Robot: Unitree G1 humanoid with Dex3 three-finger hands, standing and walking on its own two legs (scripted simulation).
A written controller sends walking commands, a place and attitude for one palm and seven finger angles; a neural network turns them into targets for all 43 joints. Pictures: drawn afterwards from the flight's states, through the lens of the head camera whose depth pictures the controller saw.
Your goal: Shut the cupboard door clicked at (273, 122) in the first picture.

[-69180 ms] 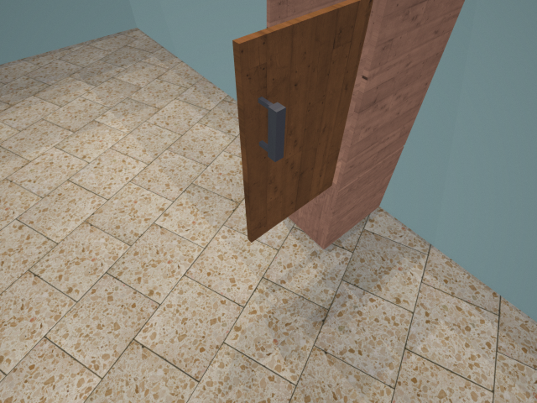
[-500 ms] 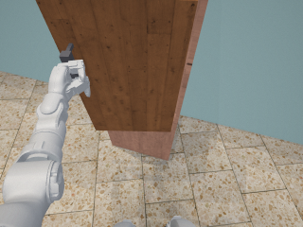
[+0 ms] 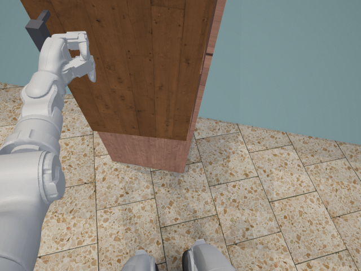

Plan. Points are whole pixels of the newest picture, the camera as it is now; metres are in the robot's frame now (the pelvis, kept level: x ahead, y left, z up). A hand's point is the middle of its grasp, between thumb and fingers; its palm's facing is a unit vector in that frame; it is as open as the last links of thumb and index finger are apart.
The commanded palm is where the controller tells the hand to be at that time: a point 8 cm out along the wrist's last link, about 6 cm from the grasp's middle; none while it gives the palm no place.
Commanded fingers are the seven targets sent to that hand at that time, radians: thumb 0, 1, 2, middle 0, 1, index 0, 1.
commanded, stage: push the door shut along its arc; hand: left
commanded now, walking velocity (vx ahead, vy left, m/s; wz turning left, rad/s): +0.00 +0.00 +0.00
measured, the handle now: (53, 45) +0.59 +0.21 +0.12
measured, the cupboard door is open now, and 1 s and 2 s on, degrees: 4 0 0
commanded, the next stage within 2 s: pull the fist back off the door in 0.66 s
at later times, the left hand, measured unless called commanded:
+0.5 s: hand (100, 50) +0.56 +0.11 +0.13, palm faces -0.28 -0.96 -0.02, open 3.0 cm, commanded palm +0.58 +0.14 +0.12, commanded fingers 0.00 0.90 0.90 -1.30 -1.50 -1.30 -1.50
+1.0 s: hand (107, 47) +0.57 +0.10 +0.12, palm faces +0.21 -0.98 +0.01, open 2.9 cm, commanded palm +0.57 +0.11 +0.12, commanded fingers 0.00 0.90 0.90 -1.30 -1.50 -1.30 -1.50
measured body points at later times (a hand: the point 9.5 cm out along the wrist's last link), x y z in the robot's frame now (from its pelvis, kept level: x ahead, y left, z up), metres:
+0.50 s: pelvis +0.02 +0.00 +0.00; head +0.15 +0.01 +0.43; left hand +0.57 +0.17 +0.13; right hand -0.01 -0.27 -0.11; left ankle +0.01 +0.08 -0.69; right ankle +0.04 -0.10 -0.69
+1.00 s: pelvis -0.01 +0.00 -0.02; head +0.13 +0.03 +0.41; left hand +0.56 +0.15 +0.13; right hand -0.04 -0.25 -0.12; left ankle +0.01 +0.08 -0.69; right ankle +0.04 -0.10 -0.69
